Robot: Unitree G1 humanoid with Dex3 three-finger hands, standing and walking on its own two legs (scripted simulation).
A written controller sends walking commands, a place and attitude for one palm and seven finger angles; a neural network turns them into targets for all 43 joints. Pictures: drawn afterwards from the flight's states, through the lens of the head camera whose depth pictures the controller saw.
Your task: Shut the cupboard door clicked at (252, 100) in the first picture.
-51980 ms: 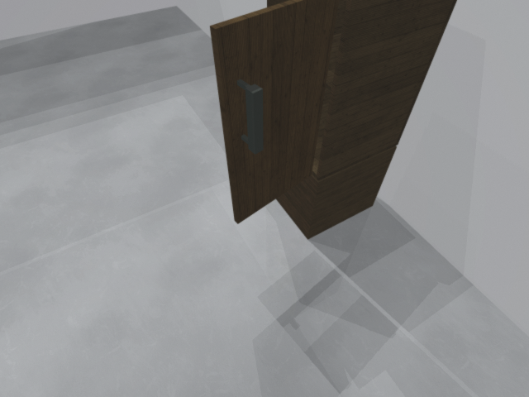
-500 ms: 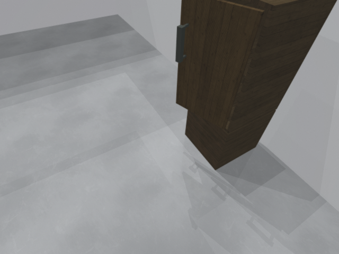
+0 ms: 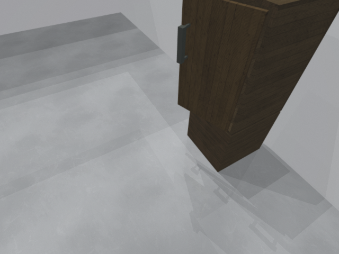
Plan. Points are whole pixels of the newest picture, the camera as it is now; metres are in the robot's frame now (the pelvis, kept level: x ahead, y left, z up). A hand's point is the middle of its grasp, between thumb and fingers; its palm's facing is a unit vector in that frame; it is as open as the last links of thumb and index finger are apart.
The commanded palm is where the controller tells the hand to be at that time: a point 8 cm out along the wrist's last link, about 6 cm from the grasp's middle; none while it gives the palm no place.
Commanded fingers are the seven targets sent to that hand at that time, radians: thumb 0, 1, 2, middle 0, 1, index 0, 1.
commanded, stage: walk to a spot facing it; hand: left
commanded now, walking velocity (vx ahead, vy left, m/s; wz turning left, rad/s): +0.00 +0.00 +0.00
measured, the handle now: (184, 43) +0.93 -0.02 +0.04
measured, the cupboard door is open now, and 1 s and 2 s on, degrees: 20 20 20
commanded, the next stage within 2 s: turn to face it in 1.86 s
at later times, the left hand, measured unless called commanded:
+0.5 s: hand out of the picture -0.01 +0.23 -0.21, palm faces +0.22 -0.95 -0.23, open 7.4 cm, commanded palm none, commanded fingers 0.00 0.90 0.90 -0.20 -0.30 -0.20 -0.30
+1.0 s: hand out of the picture -0.05 +0.21 -0.16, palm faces +0.51 -0.81 -0.28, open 7.4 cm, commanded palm none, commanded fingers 0.00 0.90 0.90 -0.20 -0.30 -0.20 -0.30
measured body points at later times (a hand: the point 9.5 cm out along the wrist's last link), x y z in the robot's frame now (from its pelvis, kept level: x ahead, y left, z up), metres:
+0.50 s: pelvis -0.01 +0.02 -0.03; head +0.03 +0.05 +0.41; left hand -0.02 +0.28 -0.19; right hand +0.08 -0.22 -0.18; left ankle +0.01 +0.14 -0.75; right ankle -0.04 -0.10 -0.75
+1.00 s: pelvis -0.01 +0.00 -0.01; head +0.02 +0.00 +0.44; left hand -0.08 +0.26 -0.14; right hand +0.19 -0.20 -0.15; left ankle -0.07 +0.11 -0.66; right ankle +0.04 -0.11 -0.75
